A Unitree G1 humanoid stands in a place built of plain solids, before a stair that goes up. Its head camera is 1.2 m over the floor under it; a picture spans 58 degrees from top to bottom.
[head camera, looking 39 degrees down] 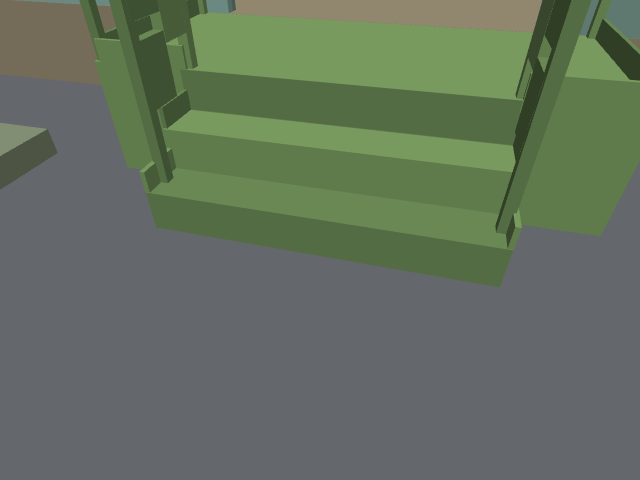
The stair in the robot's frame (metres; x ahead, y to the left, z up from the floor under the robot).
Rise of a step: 0.19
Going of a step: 0.22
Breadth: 1.50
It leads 15 degrees to the right of straight ahead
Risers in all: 3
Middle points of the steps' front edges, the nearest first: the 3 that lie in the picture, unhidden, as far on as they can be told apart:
1.38 0.03 0.19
1.60 -0.03 0.38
1.81 -0.09 0.57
